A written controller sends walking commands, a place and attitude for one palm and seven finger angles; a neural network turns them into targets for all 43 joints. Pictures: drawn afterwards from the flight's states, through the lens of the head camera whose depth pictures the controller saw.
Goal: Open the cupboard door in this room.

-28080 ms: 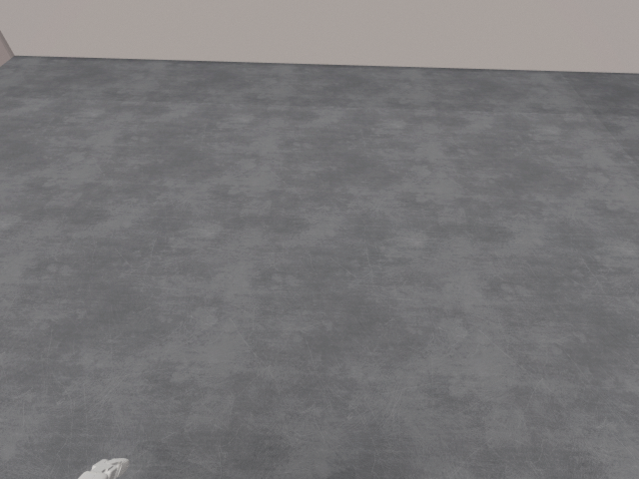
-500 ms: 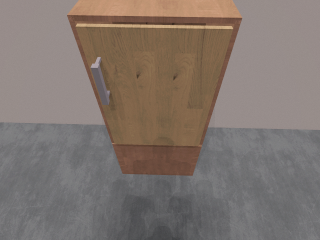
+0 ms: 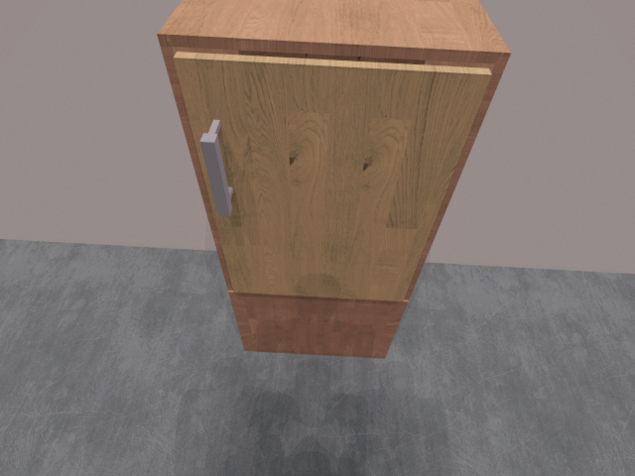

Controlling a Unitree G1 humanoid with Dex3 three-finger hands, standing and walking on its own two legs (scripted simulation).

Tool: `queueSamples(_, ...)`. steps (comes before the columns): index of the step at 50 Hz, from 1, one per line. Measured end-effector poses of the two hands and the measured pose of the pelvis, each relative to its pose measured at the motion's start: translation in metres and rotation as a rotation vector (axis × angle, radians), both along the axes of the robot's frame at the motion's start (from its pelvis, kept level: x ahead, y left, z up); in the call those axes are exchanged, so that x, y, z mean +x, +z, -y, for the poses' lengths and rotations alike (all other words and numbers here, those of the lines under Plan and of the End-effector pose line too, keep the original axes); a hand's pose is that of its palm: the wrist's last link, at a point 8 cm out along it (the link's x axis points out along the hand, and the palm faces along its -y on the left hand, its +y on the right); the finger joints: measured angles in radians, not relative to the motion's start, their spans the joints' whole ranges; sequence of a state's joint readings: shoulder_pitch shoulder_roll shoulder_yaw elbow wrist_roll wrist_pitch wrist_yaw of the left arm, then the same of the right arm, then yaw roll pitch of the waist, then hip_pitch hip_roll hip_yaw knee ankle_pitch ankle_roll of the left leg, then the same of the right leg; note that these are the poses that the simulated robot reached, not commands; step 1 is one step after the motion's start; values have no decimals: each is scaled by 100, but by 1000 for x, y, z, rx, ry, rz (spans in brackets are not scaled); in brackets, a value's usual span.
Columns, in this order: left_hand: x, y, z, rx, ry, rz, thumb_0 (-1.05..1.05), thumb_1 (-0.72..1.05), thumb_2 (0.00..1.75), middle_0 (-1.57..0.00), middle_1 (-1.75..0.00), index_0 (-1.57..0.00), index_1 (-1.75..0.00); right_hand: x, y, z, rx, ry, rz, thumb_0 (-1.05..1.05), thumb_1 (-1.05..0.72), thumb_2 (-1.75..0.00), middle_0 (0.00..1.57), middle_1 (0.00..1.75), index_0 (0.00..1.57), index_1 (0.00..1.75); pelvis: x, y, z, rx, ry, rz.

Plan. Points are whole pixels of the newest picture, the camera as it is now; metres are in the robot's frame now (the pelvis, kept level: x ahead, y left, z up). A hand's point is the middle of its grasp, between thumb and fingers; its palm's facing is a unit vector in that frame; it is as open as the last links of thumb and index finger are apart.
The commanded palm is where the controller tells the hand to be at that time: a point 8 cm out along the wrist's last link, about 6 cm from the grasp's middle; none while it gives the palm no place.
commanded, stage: come to a stop and stand still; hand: left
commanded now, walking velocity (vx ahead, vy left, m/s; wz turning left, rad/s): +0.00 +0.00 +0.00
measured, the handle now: (220, 170) +0.54 +0.20 +0.06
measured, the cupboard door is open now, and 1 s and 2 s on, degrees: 0 0 0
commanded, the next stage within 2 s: look again from close up in 0.68 s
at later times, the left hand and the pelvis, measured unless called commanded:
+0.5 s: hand out of the picture +0.02 +0.22 -0.17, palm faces +0.02 -0.98 -0.22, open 7.4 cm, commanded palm none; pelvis -0.01 +0.03 +0.00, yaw +0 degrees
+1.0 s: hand out of the picture +0.02 +0.24 -0.17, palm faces -0.02 -0.96 -0.29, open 7.4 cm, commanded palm none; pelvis -0.03 +0.03 -0.01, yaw -1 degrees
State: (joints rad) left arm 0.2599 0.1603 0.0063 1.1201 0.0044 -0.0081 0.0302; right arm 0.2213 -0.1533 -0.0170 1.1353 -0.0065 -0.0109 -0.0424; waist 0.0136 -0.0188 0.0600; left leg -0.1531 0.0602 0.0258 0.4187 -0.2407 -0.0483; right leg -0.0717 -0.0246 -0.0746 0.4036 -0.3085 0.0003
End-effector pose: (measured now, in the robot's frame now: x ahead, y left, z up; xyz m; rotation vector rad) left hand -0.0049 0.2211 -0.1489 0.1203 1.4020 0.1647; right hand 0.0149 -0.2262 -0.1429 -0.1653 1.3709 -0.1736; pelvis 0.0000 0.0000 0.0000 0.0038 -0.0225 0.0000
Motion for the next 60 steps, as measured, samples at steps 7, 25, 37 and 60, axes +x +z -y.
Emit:
queueSamples(7,11,3,-18,19,-16,24,1,91,90,-20,-30,-20,-30,-5,1,-9,5,-6,-8,1,-91,-90,20,29,20,30,0,1,-9,1,-3,3)
queueSamples(25,15,7,-49,42,-38,50,1,91,90,-20,-30,-20,-30,3,9,-7,-34,11,40,1,-90,-90,20,29,20,30,-8,3,-25,0,-6,12)
queueSamples(37,16,13,-71,78,-51,65,1,91,90,-20,-30,-20,-30,23,19,9,-78,49,98,1,-90,-90,20,29,20,30,-15,5,-29,0,-6,16)
queueSamples(60,9,15,-48,81,-106,96,1,91,90,-20,-30,-20,-30,-11,-9,-19,44,32,111,0,-93,-90,21,29,20,30,-33,-6,-25,14,-29,-10)
